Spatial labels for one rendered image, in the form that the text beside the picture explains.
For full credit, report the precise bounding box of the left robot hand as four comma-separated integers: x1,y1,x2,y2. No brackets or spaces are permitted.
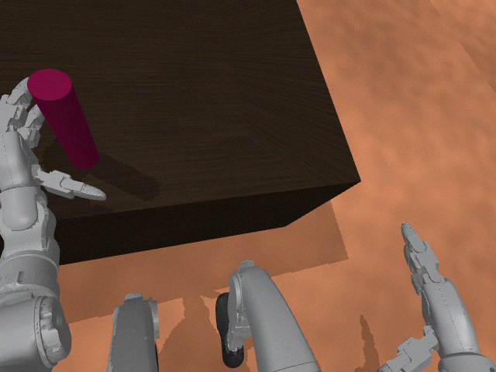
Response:
0,77,106,201

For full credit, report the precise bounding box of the left robot arm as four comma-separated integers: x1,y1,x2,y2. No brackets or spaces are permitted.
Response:
0,186,71,372

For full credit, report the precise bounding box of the can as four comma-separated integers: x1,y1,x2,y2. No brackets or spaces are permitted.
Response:
27,69,99,170

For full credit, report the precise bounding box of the right robot hand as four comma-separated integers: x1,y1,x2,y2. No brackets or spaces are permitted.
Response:
376,222,481,372

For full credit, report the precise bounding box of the right robot foot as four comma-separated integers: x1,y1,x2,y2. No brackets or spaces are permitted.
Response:
215,292,244,368

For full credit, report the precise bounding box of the right robot arm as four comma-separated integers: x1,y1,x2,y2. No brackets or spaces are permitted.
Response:
438,353,496,372

